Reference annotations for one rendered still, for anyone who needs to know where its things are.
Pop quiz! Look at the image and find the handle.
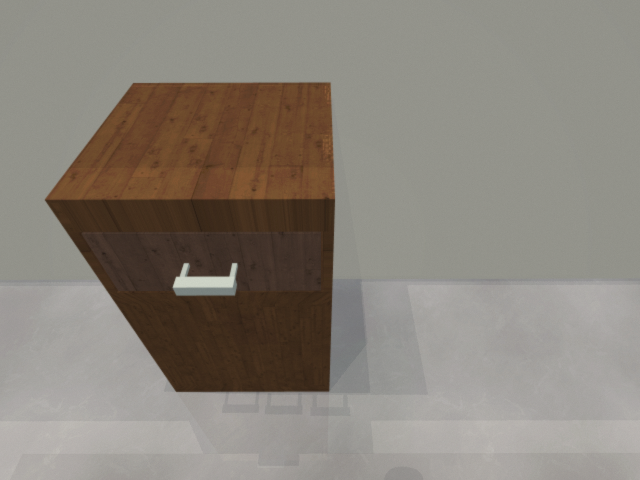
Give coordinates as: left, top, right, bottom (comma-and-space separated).
173, 263, 238, 296

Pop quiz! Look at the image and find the cabinet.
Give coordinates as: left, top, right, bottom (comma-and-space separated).
45, 82, 335, 392

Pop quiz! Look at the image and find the drawer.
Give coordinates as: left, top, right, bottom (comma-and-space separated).
82, 232, 321, 291

